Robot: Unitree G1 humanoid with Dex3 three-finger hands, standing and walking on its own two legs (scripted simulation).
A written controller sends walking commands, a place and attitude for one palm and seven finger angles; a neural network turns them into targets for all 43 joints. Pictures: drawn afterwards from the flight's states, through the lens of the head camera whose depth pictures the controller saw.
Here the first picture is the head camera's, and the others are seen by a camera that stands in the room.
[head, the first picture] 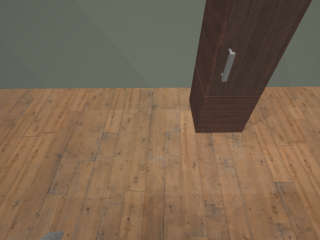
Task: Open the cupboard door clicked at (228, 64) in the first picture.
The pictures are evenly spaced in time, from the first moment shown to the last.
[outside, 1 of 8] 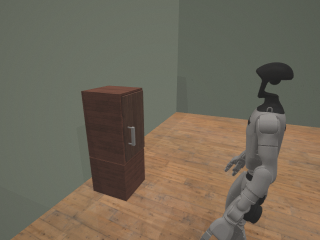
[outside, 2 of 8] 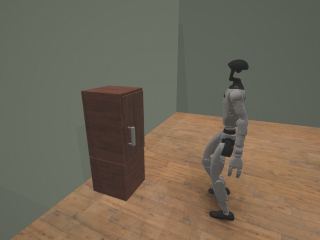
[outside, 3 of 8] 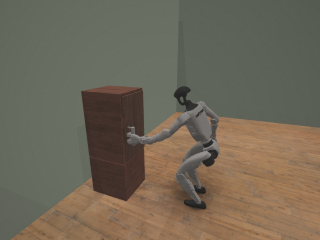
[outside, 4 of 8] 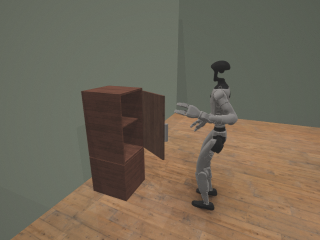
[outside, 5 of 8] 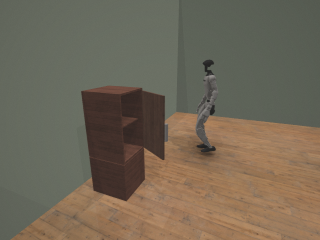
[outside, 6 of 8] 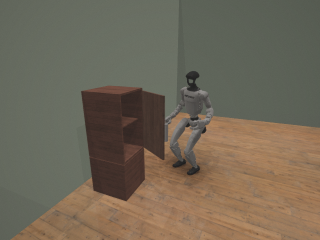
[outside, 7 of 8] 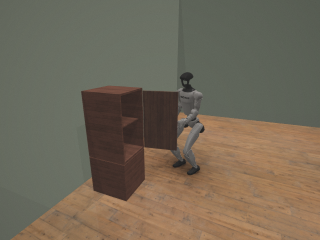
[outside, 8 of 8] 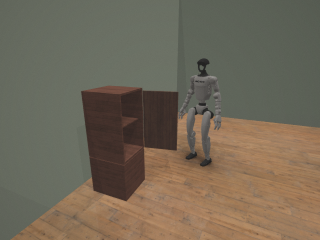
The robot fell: no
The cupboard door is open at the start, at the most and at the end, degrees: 0 101 100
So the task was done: yes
